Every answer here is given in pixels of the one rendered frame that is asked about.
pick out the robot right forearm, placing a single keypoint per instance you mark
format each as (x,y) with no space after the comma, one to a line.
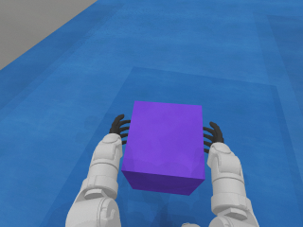
(229,195)

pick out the carton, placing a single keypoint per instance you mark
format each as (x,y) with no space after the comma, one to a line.
(165,148)

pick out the left robot upper arm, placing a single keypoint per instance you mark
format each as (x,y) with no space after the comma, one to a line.
(98,212)

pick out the robot right hand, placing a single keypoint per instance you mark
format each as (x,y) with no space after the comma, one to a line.
(216,138)

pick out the robot left hand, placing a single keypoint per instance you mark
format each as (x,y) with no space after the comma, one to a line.
(115,128)

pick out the right robot upper arm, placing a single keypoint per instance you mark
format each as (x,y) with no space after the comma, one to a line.
(225,221)

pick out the robot left forearm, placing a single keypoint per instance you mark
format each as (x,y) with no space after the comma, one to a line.
(101,179)

